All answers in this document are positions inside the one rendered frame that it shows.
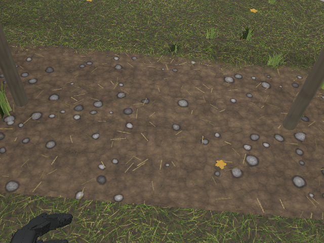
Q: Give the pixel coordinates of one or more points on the robot left hand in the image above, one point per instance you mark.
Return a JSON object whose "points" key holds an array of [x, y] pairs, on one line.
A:
{"points": [[40, 225]]}

